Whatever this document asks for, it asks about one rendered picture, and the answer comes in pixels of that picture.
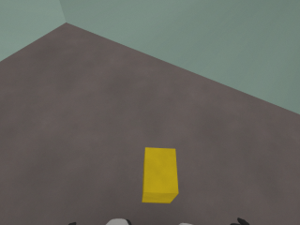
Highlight carton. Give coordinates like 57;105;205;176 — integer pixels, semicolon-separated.
142;147;179;203

